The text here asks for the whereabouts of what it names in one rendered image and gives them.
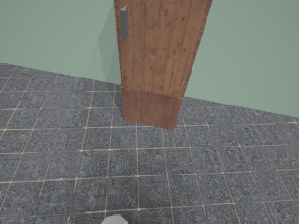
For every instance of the handle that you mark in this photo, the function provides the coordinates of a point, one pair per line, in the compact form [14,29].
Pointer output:
[124,23]

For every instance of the robot left thigh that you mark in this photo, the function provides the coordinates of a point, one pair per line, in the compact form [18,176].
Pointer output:
[116,219]

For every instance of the cupboard door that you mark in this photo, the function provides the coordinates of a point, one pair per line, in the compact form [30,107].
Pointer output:
[158,50]

